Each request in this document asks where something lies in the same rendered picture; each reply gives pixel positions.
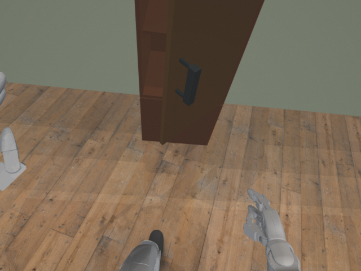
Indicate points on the cupboard door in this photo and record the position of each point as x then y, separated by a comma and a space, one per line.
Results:
210, 34

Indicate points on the handle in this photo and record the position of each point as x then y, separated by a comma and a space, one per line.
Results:
192, 81

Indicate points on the left robot hand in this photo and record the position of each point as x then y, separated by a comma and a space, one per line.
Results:
12, 168

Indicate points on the left robot thigh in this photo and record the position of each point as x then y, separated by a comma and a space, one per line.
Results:
144, 257

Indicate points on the right robot hand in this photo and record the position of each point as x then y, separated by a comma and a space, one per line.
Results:
268, 225

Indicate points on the right robot forearm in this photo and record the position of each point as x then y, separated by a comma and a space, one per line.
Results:
280, 256

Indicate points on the robot left shin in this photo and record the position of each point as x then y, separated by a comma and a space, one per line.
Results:
150, 242

